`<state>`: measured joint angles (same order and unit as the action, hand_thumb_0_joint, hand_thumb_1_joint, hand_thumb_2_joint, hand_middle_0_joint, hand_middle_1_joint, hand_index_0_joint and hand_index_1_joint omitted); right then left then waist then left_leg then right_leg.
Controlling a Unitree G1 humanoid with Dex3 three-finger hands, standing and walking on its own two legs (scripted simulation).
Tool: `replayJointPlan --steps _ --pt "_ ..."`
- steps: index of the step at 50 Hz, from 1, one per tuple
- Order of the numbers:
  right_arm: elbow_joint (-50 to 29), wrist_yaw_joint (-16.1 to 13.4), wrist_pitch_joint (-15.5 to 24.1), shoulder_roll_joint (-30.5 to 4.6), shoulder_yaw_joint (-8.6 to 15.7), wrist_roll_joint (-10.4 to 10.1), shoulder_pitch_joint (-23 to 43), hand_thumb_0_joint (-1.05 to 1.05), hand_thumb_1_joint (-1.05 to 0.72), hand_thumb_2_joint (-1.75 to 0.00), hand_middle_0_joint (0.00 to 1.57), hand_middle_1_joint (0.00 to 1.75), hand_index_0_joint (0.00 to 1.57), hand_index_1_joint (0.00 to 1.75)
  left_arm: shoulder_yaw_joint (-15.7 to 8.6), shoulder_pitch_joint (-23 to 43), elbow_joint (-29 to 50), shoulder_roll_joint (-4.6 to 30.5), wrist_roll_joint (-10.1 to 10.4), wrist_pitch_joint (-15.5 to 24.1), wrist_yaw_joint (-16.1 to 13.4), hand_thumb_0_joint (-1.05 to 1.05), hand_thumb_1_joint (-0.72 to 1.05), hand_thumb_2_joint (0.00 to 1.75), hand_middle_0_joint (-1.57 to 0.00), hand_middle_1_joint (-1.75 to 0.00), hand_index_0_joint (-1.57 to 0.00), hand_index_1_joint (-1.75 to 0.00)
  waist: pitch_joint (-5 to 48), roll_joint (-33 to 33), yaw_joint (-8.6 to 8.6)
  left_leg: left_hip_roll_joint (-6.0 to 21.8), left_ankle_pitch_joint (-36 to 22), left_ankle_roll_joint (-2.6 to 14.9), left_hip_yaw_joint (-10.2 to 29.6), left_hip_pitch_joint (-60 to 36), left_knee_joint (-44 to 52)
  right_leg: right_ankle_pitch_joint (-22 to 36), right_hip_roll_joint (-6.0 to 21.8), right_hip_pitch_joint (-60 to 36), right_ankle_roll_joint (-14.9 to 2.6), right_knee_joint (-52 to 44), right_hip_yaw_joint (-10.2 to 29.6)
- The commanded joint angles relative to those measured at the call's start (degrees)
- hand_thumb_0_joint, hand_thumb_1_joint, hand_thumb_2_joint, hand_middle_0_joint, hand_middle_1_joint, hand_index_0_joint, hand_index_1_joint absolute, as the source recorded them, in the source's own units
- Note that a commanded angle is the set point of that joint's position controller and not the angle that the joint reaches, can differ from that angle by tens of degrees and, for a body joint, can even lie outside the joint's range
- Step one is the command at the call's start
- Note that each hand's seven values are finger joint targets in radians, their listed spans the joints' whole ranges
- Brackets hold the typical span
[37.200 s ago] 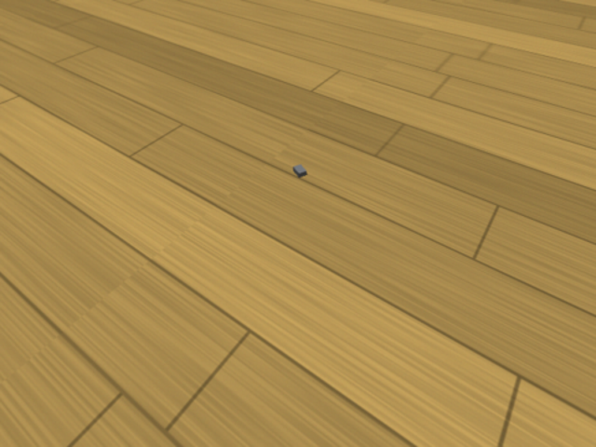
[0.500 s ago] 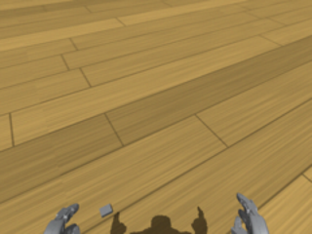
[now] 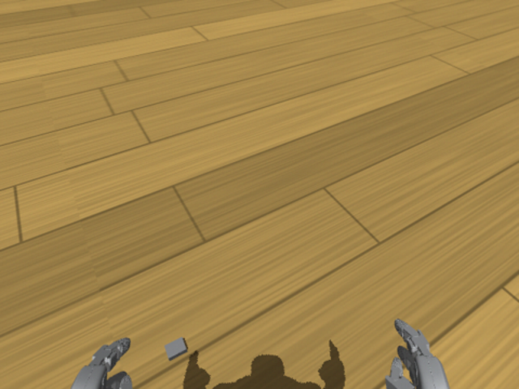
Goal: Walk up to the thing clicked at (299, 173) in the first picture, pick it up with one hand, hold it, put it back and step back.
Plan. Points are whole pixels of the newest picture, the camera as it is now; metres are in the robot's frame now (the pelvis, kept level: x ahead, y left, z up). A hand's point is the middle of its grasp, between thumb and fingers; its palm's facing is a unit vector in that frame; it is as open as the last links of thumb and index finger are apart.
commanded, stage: home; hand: left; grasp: from above
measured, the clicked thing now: (176, 348) +0.42 +0.27 -0.70
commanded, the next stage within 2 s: stand in 0.18 s
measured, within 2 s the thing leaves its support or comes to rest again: neither
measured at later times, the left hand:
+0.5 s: hand out of the picture +0.14 +0.22 -0.09, palm faces +0.02 -0.94 -0.33, open 7.4 cm
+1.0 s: hand out of the picture +0.03 +0.25 -0.10, palm faces +0.05 -0.94 -0.34, open 7.4 cm
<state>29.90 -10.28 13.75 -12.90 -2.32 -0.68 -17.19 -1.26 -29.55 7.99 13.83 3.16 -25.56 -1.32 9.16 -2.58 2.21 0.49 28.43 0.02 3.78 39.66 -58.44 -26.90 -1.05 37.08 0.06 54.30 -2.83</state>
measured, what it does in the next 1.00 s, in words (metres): rises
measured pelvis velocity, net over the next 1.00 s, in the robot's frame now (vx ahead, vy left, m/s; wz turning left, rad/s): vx -0.01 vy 0.01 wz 0.02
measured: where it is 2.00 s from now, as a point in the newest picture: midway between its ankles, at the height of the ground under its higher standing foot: outside the picture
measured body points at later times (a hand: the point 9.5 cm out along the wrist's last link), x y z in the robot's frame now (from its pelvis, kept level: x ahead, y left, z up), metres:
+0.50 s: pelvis +0.00 +0.00 +0.03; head +0.02 +0.01 +0.48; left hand +0.13 +0.27 -0.07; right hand +0.13 -0.27 -0.08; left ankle +0.01 +0.11 -0.68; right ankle +0.00 -0.12 -0.68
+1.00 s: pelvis -0.01 +0.01 +0.06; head -0.01 +0.00 +0.51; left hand +0.03 +0.30 -0.07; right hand +0.07 -0.26 -0.08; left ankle +0.01 +0.11 -0.68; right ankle +0.00 -0.13 -0.68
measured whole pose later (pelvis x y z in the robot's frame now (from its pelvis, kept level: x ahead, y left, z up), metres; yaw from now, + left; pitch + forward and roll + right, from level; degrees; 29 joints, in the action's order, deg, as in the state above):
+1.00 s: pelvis -0.01 +0.01 +0.06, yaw +1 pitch -5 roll +0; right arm 62.9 -1.2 -0.1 -16.1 1.7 1.5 -8.5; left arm -2.0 -9.8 -64.0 16.3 -2.0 -0.7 -1.9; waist -4.2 -0.9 -1.3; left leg -2.2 11.4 1.2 2.3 6.4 -22.5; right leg -11.9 2.0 5.4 1.4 22.0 -1.4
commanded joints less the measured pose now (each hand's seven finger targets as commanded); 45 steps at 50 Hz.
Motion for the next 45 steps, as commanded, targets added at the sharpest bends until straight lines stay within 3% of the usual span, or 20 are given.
replayJointPlan --steps 1,6,9,12,13,14,15,16,18,19,20,23,24,28,32,35,37,43,45 --pt "-9.2 -0.9 3.0 -7.0 3.4 0.1 3.7 0.00 -0.90 -0.90 0.20 0.30 0.20 0.30 -4.0 1.5 11.2 5.9 -0.1 3.1 -0.5 0.00 0.90 0.90 -0.20 -0.30 -0.20 -0.30 5.1 -0.6 0.16 -0.4 -13.1 0.85 0.0 -5.6 10.3 10.7 -0.9 -2.6 -0.71 -8.1 -0.5" --pt "-9.3 -0.8 2.8 -7.0 3.4 0.1 4.0 0.00 -0.90 -0.90 0.20 0.30 0.20 0.30 -3.6 1.7 11.0 5.7 0.0 3.0 -0.5 0.00 0.90 0.90 -0.20 -0.30 -0.20 -0.30 3.6 0.3 0.23 -0.6 -12.1 1.10 -0.4 -4.8 9.9 10.2 -0.8 -2.3 -0.51 -8.8 -0.3" --pt "-9.5 -0.9 2.7 -7.0 3.6 0.0 3.6 0.00 -0.90 -0.90 0.20 0.30 0.20 0.30 -4.0 0.9 11.1 6.0 -0.1 3.0 -0.6 0.00 0.90 0.90 -0.20 -0.30 -0.20 -0.30 5.6 0.1 0.03 -0.9 -12.9 1.16 -0.8 -5.2 9.4 11.1 -0.6 -3.2 -0.54 -8.9 0.0" --pt "-9.1 -0.7 2.7 -6.7 3.3 0.0 3.4 0.00 -0.90 -0.90 0.20 0.30 0.20 0.30 -2.7 0.6 9.7 4.1 0.1 2.8 -0.3 0.00 0.90 0.90 -0.20 -0.30 -0.20 -0.30 4.1 -0.1 0.33 -0.6 -12.0 0.98 -0.6 -5.0 10.0 10.2 -0.8 -2.2 -0.56 -8.7 -0.3" --pt "-9.2 -0.7 2.7 -6.7 3.4 0.0 3.6 0.00 -0.90 -0.90 0.20 0.30 0.20 0.30 -3.9 1.6 12.0 5.6 0.1 3.0 -0.5 0.00 0.90 0.90 -0.20 -0.30 -0.20 -0.30 4.8 -1.1 -0.14 -0.6 -12.5 0.88 -0.4 -5.3 10.2 10.5 -0.8 -2.5 -0.68 -8.4 -0.3" --pt "5.1 2.7 -3.4 -12.6 5.6 6.9 7.7 0.00 -0.90 -0.90 0.20 0.30 0.20 0.30 -3.8 18.5 -8.1 10.0 -7.4 14.9 -2.5 0.00 0.90 0.90 -0.20 -0.30 -0.20 -0.30 -8.7 2.6 -4.36 1.8 -23.5 3.34 2.9 -6.1 15.6 11.0 4.4 -14.4 -2.11 -11.5 4.8" --pt "6.0 4.2 -5.7 -13.0 6.6 6.9 8.6 0.00 -0.90 -0.90 0.20 0.30 0.20 0.30 -4.9 13.8 -19.3 11.1 -7.3 18.8 -2.2 0.00 0.90 0.90 -0.20 -0.30 -0.20 -0.30 -3.8 6.2 -4.01 0.8 -23.4 4.06 0.1 -10.3 14.3 12.0 5.3 -14.9 -4.01 -14.2 8.9" --pt "4.8 5.1 -6.9 -13.4 6.7 7.5 7.5 0.00 -0.90 -0.90 0.20 0.30 0.20 0.30 -4.5 13.5 -21.6 11.2 -7.1 20.7 -1.8 0.00 0.90 0.90 -0.20 -0.30 -0.20 -0.30 -3.1 5.9 -2.58 0.9 -22.5 3.86 1.5 -12.1 14.8 12.7 5.1 -13.1 -5.10 -15.2 10.8" --pt "7.5 7.0 -7.7 -12.6 6.5 5.3 7.2 0.00 -0.90 -0.90 0.20 0.30 0.20 0.30 -3.8 15.2 -26.4 11.5 -7.2 22.9 -1.1 0.00 0.90 0.90 -0.20 -0.30 -0.20 -0.30 0.0 2.4 -3.32 0.9 -22.4 3.79 1.7 -17.0 17.0 18.8 6.1 -17.7 -4.32 -13.4 10.0" --pt "8.7 7.8 -8.2 -11.8 6.4 4.3 7.7 0.00 -0.90 -0.90 0.20 0.30 0.20 0.30 -3.8 16.4 -29.5 11.2 -6.9 22.9 -0.9 0.00 0.90 0.90 -0.20 -0.30 -0.20 -0.30 -1.1 4.1 -3.76 0.3 -19.7 3.45 0.9 -17.4 18.2 16.0 6.3 -17.4 -3.79 -15.3 9.6" --pt "9.5 8.3 -8.4 -11.6 6.5 3.8 8.4 0.00 -0.90 -0.90 0.20 0.30 0.20 0.30 -3.9 17.2 -32.3 11.0 -6.3 23.2 -0.9 0.00 0.90 0.90 -0.20 -0.30 -0.20 -0.30 -1.3 3.8 -3.83 0.5 -20.7 3.31 1.4 -18.6 18.7 16.6 6.2 -17.7 -3.31 -16.4 9.4" --pt "13.0 9.1 -9.4 -11.1 6.8 3.5 8.6 0.00 -0.90 -0.90 0.20 0.30 0.20 0.30 -3.9 19.5 -39.9 10.9 -6.2 24.5 -1.2 0.00 0.90 0.90 -0.20 -0.30 -0.20 -0.30 -2.9 4.9 -3.47 0.7 -19.6 3.19 2.1 -21.2 21.5 14.8 6.6 -18.6 -2.35 -20.2 9.0" --pt "14.0 9.0 -9.7 -11.4 7.0 3.6 8.9 0.00 -0.90 -0.90 0.20 0.30 0.20 0.30 -3.9 19.6 -42.0 10.8 -6.1 24.9 -1.3 0.00 0.90 0.90 -0.20 -0.30 -0.20 -0.30 -2.2 4.1 -3.64 1.0 -21.8 3.40 2.4 -23.1 21.9 17.5 6.5 -19.8 -2.09 -20.3 8.4" --pt "17.5 8.7 -10.6 -11.9 6.8 3.7 9.0 0.00 -0.90 -0.90 0.20 0.30 0.20 0.30 -3.7 20.5 -49.6 9.9 -5.5 25.7 -1.3 0.00 0.90 0.90 -0.20 -0.30 -0.20 -0.30 -6.1 0.3 -3.82 3.0 -22.6 3.36 5.4 -24.3 29.6 16.9 5.1 -22.6 -1.30 -22.4 6.3" --pt "20.9 8.3 -11.2 -12.3 6.6 3.1 10.2 0.00 -0.90 -0.90 0.20 0.30 0.20 0.30 -3.6 20.5 -55.9 10.9 -5.2 26.2 -1.4 0.00 0.90 0.90 -0.20 -0.30 -0.20 -0.30 -6.5 2.0 -3.75 3.0 -26.4 2.63 4.7 -28.2 32.3 21.6 6.1 -26.5 -1.48 -27.2 6.5" --pt "23.5 8.0 -11.8 -13.4 6.6 2.8 9.7 0.00 -0.90 -0.90 0.20 0.30 0.20 0.30 -3.4 21.3 -59.2 11.4 -5.0 26.2 -1.5 0.00 0.90 0.90 -0.20 -0.30 -0.20 -0.30 -7.8 1.0 -3.23 3.5 -25.6 2.44 5.0 -29.7 35.7 20.6 6.1 -28.2 -1.14 -29.8 6.1" --pt "24.8 7.9 -11.9 -13.7 6.6 2.6 9.6 0.00 -0.90 -0.90 0.20 0.30 0.20 0.30 -3.3 21.2 -61.5 11.7 -4.9 26.3 -1.6 0.00 0.90 0.90 -0.20 -0.30 -0.20 -0.30 -7.1 0.7 -3.19 3.9 -29.6 2.34 4.9 -31.8 36.4 23.0 6.6 -30.2 -0.91 -30.9 5.8" --pt "28.2 8.1 -12.7 -13.6 6.4 2.3 10.5 0.00 -0.90 -0.90 0.20 0.30 0.20 0.30 -2.8 22.2 -66.3 12.3 -5.1 26.2 -1.5 0.00 0.90 0.90 -0.20 -0.30 -0.20 -0.30 -11.9 1.9 -3.04 3.6 -19.3 1.73 4.9 -30.4 40.9 16.6 6.8 -30.5 -0.47 -35.6 6.1" --pt "28.9 8.1 -12.8 -13.7 6.4 2.3 10.3 0.00 -0.90 -0.90 0.20 0.30 0.20 0.30 -2.8 22.4 -67.4 12.8 -5.0 26.2 -1.4 0.00 0.90 0.90 -0.20 -0.30 -0.20 -0.30 -11.9 2.1 -2.87 3.9 -18.6 1.67 5.1 -30.7 41.8 16.2 6.8 -30.7 -0.50 -36.1 6.1"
